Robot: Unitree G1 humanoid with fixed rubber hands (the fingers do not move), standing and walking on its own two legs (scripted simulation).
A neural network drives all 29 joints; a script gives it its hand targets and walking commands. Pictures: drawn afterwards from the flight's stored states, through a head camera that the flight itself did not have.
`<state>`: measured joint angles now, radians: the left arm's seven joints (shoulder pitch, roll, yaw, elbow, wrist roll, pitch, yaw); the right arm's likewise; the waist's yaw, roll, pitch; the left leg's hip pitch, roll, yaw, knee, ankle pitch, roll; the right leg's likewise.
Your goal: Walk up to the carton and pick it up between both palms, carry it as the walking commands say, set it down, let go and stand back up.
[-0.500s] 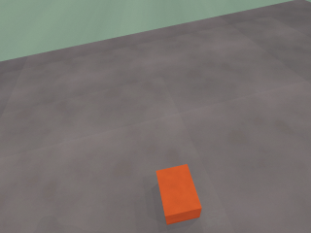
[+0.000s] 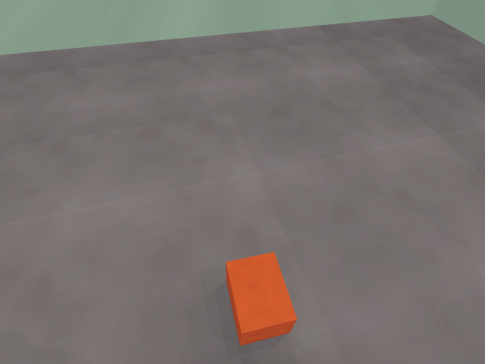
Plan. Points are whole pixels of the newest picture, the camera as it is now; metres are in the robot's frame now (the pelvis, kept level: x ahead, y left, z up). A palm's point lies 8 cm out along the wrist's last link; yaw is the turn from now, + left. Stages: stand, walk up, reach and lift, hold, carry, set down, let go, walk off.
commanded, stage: walk up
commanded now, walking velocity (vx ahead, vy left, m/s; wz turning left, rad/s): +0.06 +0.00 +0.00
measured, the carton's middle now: (257, 297) +0.47 -0.05 -0.68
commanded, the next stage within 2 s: stand in 1.94 s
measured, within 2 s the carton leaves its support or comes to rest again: neither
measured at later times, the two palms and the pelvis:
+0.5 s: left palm out of the picture +0.08 +0.19 -0.12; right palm out of the picture +0.04 -0.32 -0.10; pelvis -0.01 -0.05 +0.00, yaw +2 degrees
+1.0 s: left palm out of the picture +0.00 +0.11 -0.10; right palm out of the picture +0.15 -0.36 -0.14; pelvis +0.04 -0.14 +0.00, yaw +11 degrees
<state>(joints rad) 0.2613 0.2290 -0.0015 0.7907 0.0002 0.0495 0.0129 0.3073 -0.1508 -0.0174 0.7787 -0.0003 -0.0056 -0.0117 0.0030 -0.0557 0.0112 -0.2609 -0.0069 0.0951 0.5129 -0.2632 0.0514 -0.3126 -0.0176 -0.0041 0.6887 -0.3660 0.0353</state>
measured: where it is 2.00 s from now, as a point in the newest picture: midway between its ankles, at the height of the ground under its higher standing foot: outside the picture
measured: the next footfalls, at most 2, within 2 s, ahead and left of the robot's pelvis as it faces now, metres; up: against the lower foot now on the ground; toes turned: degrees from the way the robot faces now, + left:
right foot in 0.04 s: +0.04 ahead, -0.12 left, +0.00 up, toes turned -1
right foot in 0.62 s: +0.04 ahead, -0.23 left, +0.00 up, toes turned +1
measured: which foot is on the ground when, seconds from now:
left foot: down 0.00-0.64, up 0.66-1.00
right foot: up 0.00-0.02, down 0.04-0.30, up 0.32-0.60, down 0.62-1.00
